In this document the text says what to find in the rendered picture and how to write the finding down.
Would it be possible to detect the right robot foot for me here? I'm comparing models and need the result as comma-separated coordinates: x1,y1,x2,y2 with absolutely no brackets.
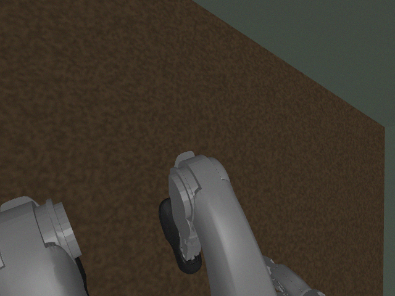
159,197,202,274

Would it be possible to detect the left robot foot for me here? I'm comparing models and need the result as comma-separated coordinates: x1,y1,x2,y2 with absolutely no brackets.
75,257,89,296

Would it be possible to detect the right robot hand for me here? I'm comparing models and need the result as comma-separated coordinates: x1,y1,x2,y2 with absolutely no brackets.
263,256,312,296

